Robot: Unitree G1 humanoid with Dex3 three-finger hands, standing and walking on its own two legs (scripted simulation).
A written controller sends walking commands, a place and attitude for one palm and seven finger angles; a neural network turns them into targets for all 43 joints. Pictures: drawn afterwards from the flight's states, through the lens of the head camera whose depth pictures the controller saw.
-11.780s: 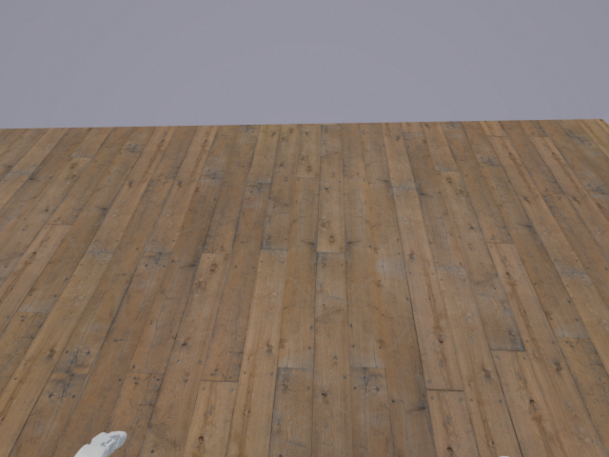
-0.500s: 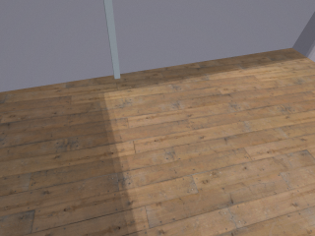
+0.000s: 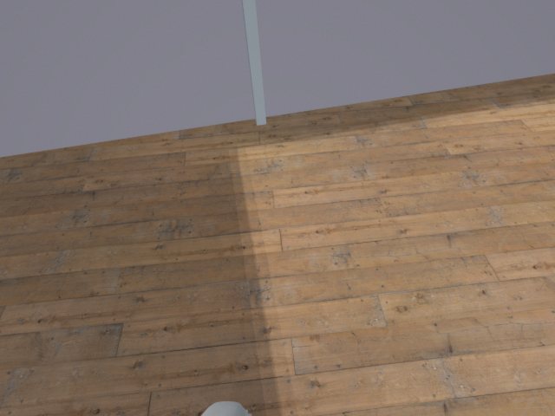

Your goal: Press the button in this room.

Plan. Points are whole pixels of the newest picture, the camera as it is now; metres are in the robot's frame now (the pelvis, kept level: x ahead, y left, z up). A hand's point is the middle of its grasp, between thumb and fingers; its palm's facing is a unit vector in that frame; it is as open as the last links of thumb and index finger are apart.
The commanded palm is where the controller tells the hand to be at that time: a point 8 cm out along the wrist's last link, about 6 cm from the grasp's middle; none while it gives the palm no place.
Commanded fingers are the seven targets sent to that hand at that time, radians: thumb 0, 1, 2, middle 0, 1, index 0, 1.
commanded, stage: turn or walk to find it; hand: left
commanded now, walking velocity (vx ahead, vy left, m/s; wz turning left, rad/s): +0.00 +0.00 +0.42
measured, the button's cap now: out of the picture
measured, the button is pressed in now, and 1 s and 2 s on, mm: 0 0 0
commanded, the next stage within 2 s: none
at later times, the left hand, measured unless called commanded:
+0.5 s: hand out of the picture +0.00 +0.27 -0.17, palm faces +0.23 -0.94 -0.26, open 7.4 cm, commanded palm none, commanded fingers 0.00 0.90 0.90 -0.20 -0.30 -0.20 -0.30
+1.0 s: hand out of the picture -0.09 +0.19 -0.16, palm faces +0.44 -0.86 -0.26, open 7.3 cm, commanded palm none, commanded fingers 0.00 0.90 0.90 -0.20 -0.30 -0.20 -0.30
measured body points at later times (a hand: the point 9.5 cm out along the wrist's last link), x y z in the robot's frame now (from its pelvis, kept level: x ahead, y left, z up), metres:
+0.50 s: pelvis -0.03 +0.05 +0.00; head +0.00 +0.06 +0.45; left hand -0.01 +0.32 -0.15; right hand +0.08 -0.17 -0.14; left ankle -0.04 +0.15 -0.74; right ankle -0.02 -0.10 -0.68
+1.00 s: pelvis -0.05 +0.00 +0.00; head -0.02 -0.01 +0.45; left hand -0.11 +0.24 -0.14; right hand +0.09 -0.23 -0.16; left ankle -0.15 +0.13 -0.68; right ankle -0.01 -0.09 -0.74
